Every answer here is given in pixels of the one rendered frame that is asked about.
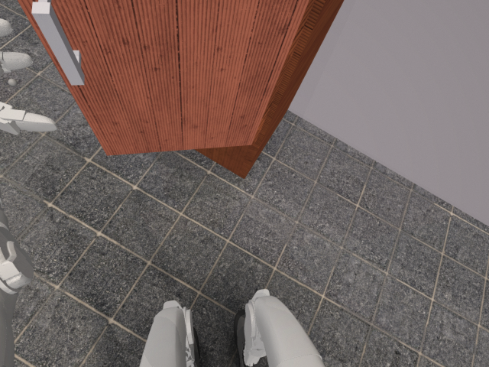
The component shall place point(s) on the right robot thigh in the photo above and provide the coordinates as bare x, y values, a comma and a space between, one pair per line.
285, 341

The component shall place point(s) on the handle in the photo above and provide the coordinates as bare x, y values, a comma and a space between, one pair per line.
69, 59

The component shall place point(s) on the left robot upper arm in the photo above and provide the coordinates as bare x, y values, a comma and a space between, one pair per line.
16, 270

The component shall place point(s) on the left robot thigh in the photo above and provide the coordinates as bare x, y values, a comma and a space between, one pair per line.
171, 333

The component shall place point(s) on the robot thigh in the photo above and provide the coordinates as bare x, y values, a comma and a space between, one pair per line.
285, 341
171, 333

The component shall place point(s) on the cupboard door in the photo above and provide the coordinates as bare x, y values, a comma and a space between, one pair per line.
172, 75

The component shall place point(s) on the left robot hand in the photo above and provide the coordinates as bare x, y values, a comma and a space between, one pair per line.
12, 120

